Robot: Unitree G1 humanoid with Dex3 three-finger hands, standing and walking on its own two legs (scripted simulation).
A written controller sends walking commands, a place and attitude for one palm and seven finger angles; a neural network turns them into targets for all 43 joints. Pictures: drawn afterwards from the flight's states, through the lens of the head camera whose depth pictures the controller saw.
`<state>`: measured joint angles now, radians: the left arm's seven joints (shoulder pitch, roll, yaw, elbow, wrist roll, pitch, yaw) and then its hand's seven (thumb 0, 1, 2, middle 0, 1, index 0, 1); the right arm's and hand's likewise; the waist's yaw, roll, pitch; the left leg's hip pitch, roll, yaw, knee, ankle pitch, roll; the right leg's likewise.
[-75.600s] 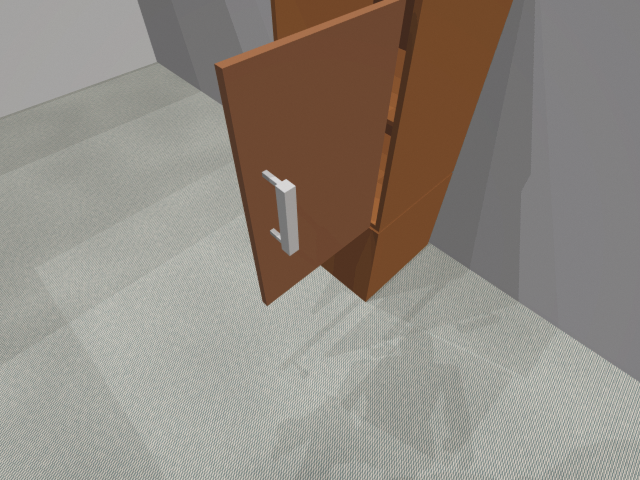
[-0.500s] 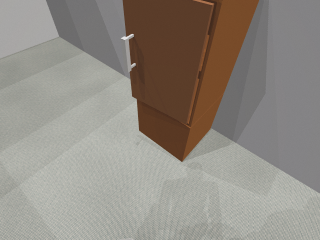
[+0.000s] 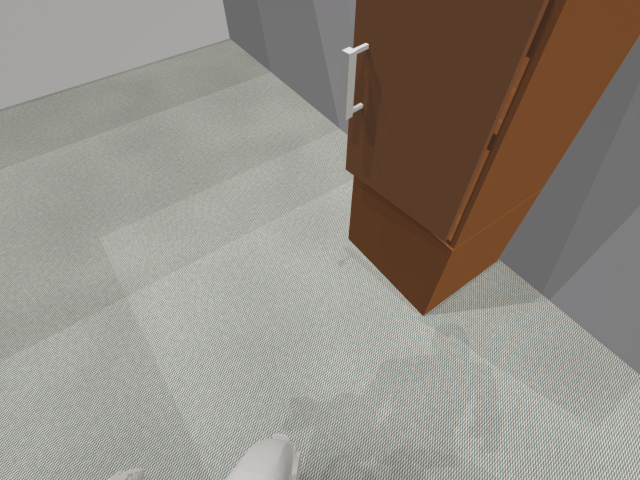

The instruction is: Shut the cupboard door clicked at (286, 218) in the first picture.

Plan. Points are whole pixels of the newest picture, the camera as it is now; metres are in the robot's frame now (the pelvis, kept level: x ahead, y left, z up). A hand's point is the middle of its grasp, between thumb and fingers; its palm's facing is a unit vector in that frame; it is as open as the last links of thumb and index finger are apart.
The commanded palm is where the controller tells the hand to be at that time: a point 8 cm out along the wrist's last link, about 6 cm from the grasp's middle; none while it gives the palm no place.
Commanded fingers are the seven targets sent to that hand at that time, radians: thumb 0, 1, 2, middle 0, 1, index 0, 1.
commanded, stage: walk to a spot facing it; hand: left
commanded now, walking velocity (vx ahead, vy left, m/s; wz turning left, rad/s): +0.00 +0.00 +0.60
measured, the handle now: (354, 82) +0.94 -0.05 -0.02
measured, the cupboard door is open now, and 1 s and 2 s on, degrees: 6 6 6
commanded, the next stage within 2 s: turn to face it in 1.94 s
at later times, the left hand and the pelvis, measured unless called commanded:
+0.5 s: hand out of the picture +0.00 +0.24 -0.16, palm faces +0.36 -0.89 -0.29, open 7.4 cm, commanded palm none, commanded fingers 0.00 0.90 0.90 -0.20 -0.30 -0.20 -0.30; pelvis +0.00 +0.00 -0.01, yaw +20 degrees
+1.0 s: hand out of the picture -0.05 +0.24 -0.17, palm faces +0.62 -0.76 -0.20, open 7.4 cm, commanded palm none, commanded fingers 0.00 0.90 0.90 -0.20 -0.30 -0.20 -0.30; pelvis +0.02 +0.03 +0.00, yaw +39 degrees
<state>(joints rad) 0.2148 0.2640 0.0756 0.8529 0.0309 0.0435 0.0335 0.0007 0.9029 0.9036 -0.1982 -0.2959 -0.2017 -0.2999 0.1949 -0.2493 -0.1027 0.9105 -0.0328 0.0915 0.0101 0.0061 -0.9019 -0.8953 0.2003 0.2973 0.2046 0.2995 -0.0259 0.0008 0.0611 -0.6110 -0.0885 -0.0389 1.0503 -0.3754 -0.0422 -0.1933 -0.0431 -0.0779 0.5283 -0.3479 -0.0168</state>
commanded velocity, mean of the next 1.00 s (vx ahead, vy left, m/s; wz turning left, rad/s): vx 0.11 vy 0.00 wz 0.60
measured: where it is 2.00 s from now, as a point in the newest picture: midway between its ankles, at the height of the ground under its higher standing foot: (218, 455)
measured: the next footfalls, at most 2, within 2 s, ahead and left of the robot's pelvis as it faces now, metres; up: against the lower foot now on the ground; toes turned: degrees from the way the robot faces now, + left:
left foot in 0.22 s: +0.02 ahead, +0.15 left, +0.00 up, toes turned +16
right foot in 0.52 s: +0.10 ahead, -0.10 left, +0.00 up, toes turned +18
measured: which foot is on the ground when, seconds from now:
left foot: up 0.00-0.20, down 0.22-0.52, up 0.54-0.82, down 0.84-1.00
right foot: down 0.00-0.22, up 0.24-0.50, down 0.52-0.84, up 0.86-1.00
